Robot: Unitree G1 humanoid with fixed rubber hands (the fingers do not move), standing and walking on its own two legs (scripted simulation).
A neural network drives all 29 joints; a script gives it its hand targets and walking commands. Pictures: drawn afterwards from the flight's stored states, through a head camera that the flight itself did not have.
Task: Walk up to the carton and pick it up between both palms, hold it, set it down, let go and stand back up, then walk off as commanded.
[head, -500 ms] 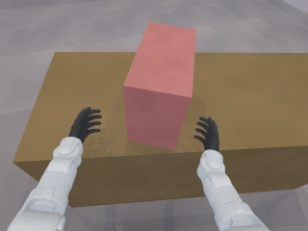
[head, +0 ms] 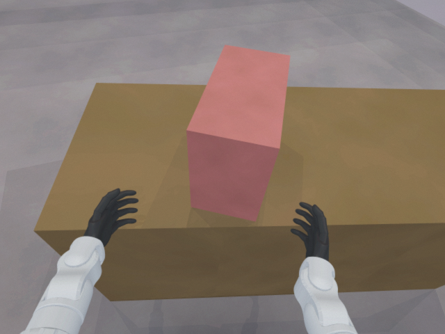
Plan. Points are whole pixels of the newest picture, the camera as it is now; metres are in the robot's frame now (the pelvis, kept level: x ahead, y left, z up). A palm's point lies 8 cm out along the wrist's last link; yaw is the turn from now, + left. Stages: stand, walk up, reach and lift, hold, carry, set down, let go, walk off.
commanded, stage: set down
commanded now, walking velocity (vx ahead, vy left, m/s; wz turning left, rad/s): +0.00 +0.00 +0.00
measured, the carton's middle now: (240, 132) +0.56 -0.04 +0.02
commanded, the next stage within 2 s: let go in 1.82 s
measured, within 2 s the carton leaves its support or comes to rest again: neither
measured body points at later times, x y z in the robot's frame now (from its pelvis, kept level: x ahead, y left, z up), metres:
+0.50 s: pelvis +0.00 +0.00 +0.00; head +0.02 +0.03 +0.45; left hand +0.25 +0.24 -0.01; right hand +0.24 -0.16 -0.01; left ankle +0.02 +0.09 -0.73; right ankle +0.05 -0.16 -0.73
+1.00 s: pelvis +0.03 -0.01 +0.01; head +0.03 +0.01 +0.46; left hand +0.21 +0.23 -0.03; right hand +0.21 -0.19 -0.03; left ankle +0.02 +0.09 -0.73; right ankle +0.05 -0.16 -0.73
